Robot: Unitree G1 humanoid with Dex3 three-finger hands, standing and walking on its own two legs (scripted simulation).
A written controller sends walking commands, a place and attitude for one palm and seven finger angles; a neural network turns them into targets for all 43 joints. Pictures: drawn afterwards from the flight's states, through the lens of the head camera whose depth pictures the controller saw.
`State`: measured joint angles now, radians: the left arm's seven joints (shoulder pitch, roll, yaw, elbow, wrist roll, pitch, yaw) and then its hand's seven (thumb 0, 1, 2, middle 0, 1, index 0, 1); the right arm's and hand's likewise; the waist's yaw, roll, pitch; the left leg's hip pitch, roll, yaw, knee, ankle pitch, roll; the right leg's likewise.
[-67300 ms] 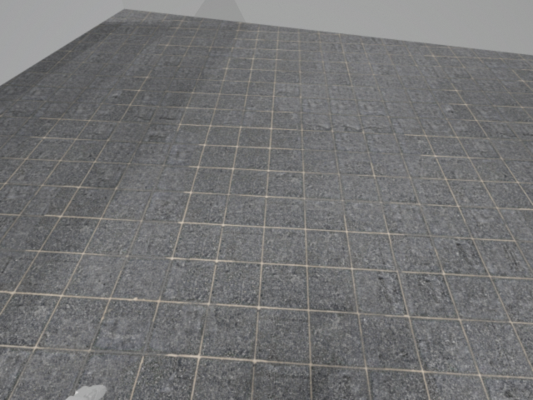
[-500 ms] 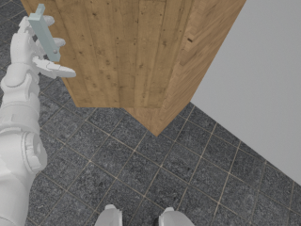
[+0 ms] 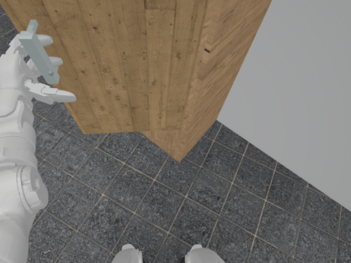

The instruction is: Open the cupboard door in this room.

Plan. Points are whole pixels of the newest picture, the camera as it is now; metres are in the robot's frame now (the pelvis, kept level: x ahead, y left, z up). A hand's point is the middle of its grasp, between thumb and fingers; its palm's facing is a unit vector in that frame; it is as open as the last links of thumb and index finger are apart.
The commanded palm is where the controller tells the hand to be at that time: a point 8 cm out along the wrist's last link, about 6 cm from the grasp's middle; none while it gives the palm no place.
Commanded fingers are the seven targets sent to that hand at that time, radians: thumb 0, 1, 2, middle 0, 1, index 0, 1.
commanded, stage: close the thumb around the handle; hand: left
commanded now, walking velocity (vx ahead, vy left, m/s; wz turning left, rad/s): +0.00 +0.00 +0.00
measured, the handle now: (43, 53) +0.57 +0.25 +0.10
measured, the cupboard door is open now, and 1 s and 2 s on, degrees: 44 48 89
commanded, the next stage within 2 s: pull the door open along its arc in 0.64 s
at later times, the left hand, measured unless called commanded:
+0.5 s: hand (49, 75) +0.50 +0.23 +0.11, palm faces +0.07 -1.00 +0.00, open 6.5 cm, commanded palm +0.48 +0.27 +0.10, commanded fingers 0.00 0.90 0.90 -0.40 -1.35 -0.40 -1.35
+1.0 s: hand (50, 80) +0.49 +0.22 +0.11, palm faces +0.06 -1.00 +0.00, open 6.0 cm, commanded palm +0.44 +0.27 +0.10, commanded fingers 0.00 0.90 0.90 -0.40 -1.35 -0.40 -1.35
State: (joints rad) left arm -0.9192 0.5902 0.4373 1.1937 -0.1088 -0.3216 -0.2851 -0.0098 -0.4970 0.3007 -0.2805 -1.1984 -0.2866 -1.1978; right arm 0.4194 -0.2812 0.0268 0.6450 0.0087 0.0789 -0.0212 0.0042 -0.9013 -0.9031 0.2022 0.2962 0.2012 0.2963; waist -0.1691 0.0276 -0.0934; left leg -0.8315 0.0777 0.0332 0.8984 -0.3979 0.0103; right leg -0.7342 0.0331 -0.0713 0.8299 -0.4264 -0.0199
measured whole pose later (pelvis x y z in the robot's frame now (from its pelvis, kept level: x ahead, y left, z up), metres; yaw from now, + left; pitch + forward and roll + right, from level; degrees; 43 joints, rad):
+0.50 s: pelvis -0.01 +0.01 +0.00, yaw +0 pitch +18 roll -3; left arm -0.92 0.57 0.42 1.21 -0.11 -0.33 -0.27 0.01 0.58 0.76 -0.35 -1.30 -0.37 -1.31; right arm 0.41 -0.27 0.03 0.64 0.01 0.07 -0.02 0.00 -0.90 -0.90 0.20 0.30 0.20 0.30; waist -0.17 0.03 -0.10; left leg -0.83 0.07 0.03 0.91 -0.40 0.02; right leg -0.73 0.03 -0.07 0.84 -0.42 -0.01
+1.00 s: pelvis +0.00 +0.01 +0.00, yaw -1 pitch +18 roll -3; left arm -0.81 0.55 0.45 1.10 -0.13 -0.32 -0.28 0.01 0.71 0.78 -0.34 -1.33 -0.34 -1.34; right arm 0.44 -0.28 0.02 0.63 0.01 0.08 -0.02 0.01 -0.90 -0.90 0.20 0.30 0.20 0.30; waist -0.16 0.03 -0.11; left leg -0.81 0.08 0.05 0.89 -0.40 0.02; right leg -0.72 0.04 -0.05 0.83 -0.42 -0.01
